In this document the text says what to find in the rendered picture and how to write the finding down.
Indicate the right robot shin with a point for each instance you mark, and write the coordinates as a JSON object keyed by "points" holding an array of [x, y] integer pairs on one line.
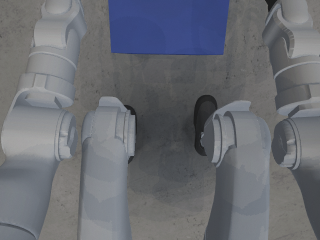
{"points": [[238, 105]]}

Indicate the left robot forearm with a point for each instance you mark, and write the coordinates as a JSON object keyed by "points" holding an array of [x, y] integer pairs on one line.
{"points": [[53, 58]]}

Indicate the robot left upper arm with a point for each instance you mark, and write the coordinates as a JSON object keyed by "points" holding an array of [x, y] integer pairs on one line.
{"points": [[35, 141]]}

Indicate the carton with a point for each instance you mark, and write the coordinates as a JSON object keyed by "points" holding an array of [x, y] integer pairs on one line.
{"points": [[168, 27]]}

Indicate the right robot hand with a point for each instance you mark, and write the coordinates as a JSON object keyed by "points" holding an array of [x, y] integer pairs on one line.
{"points": [[270, 4]]}

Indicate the right robot forearm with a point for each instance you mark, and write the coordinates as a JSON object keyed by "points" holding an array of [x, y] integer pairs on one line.
{"points": [[294, 53]]}

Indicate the robot right foot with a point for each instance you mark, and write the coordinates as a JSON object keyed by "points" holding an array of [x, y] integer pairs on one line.
{"points": [[204, 107]]}

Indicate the robot right upper arm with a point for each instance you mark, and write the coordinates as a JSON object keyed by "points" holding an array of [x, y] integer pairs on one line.
{"points": [[296, 145]]}

